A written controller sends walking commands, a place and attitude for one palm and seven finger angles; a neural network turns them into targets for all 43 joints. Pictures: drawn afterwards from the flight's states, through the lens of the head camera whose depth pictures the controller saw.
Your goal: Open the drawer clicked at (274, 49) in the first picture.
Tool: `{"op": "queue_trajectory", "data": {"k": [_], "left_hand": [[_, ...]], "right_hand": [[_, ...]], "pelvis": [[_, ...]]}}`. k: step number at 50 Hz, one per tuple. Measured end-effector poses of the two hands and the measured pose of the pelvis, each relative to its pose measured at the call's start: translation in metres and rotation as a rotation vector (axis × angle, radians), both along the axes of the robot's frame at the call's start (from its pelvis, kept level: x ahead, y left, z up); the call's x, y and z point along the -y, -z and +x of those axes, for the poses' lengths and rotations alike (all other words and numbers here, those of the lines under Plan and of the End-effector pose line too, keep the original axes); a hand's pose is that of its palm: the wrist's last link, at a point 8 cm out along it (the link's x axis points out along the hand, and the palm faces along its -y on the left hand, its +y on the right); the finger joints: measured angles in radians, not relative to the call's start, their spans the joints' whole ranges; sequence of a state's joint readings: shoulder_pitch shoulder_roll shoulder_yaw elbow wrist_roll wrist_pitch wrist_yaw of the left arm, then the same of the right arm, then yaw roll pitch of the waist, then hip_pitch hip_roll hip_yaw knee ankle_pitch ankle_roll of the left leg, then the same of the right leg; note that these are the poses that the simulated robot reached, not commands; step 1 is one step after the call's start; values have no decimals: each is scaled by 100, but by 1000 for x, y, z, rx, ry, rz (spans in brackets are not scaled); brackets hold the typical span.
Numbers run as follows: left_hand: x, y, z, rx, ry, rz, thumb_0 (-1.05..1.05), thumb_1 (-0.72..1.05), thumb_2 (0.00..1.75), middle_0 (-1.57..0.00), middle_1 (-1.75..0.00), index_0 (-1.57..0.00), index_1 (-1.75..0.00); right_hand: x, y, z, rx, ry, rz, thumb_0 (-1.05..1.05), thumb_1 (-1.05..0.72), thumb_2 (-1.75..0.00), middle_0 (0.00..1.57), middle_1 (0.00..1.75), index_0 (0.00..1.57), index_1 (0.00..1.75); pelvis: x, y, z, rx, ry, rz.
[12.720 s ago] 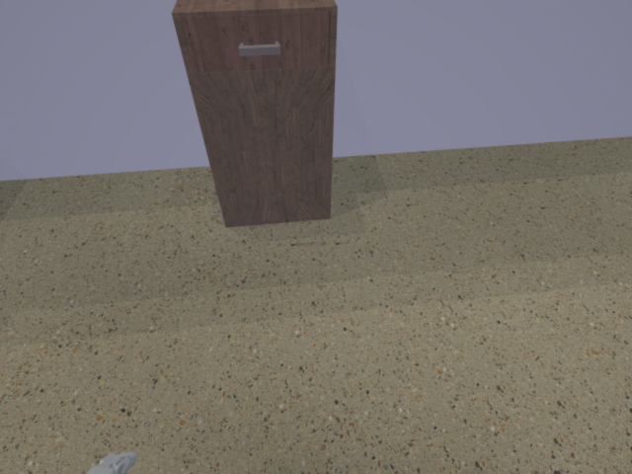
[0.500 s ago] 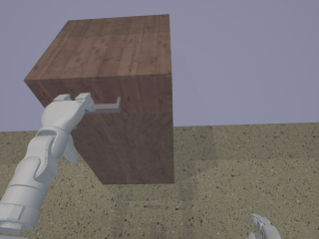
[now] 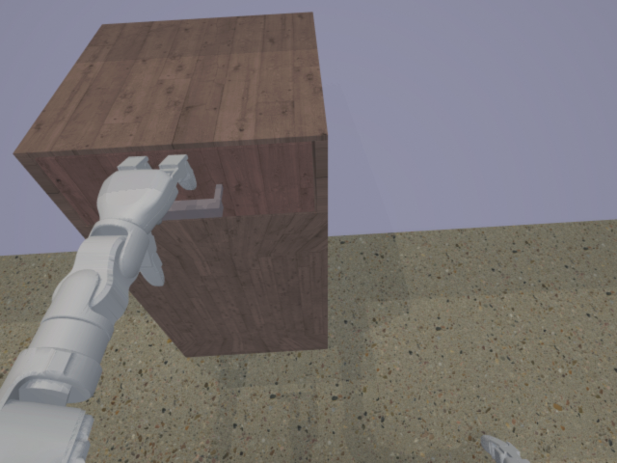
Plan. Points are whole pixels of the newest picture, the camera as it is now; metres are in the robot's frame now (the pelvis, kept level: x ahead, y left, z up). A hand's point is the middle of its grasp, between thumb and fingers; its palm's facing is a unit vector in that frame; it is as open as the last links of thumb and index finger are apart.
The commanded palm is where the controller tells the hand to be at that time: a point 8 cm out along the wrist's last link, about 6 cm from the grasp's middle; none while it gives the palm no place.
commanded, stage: move the hooked fingers above the handle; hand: left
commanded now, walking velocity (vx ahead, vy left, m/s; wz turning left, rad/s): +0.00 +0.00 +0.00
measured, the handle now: (185, 200) +0.50 +0.25 +0.02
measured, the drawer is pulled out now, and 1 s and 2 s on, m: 0.00 0.00 0.00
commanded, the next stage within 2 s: none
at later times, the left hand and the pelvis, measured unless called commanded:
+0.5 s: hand (180, 193) +0.45 +0.22 +0.09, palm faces +0.05 -0.02 -1.00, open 13.8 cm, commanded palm +0.42 +0.25 +0.14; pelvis +0.00 +0.01 +0.00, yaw +0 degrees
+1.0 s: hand (165, 194) +0.45 +0.24 +0.09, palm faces +0.02 +0.00 -1.00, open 13.8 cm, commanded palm +0.42 +0.25 +0.14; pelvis +0.00 -0.01 +0.00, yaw +0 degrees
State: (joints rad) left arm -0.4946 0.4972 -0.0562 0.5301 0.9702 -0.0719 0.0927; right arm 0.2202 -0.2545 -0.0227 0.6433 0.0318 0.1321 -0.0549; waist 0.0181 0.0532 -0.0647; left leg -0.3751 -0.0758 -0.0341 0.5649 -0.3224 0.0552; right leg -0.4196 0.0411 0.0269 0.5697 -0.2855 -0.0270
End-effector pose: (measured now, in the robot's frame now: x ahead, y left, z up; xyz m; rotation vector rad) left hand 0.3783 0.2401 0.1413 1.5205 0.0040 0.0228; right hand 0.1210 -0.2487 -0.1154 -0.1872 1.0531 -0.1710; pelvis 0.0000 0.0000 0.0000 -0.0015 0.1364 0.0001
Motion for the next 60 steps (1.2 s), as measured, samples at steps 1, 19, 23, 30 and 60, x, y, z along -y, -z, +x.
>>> {"op": "queue_trajectory", "data": {"k": [1, 19, 23, 30, 60], "left_hand": [[-2, -1, 2, 13, -6, 4, 0, -49, 30, -32, -120, -32, -121], [18, 10, 31, -28, 44, 24, 0, -49, 30, -32, -120, -32, -121], [19, 4, 47, 26, 16, 28, 0, -49, 30, -32, -120, -32, -121], [10, 5, 50, 3, -82, 53, 0, -48, 30, -37, -125, -31, -120], [-5, 13, 43, -99, -95, 55, 0, -49, 30, -32, -121, -32, -122]], "right_hand": [[-1, 0, -1, -2, 2, 2, 1, -90, -89, 20, 30, 20, 30], [-12, 8, -18, -69, 4, 3, 1, -90, -89, 20, 30, 20, 30], [-7, 10, -28, -83, 26, 3, 1, -90, -89, 20, 30, 20, 30], [2, 17, -49, -141, 67, 25, 1, -90, -89, 20, 30, 20, 30], [22, 8, -42, -101, 81, -12, 1, -90, -89, 20, 30, 20, 30]], "pelvis": [[-1, 0, 0, -3, 2, 0], [-12, 3, 1, -28, -19, -8], [-10, 5, 1, -47, -4, -5], [-3, 3, 4, -62, 26, 1], [9, 3, 4, -61, 14, 0]]}}
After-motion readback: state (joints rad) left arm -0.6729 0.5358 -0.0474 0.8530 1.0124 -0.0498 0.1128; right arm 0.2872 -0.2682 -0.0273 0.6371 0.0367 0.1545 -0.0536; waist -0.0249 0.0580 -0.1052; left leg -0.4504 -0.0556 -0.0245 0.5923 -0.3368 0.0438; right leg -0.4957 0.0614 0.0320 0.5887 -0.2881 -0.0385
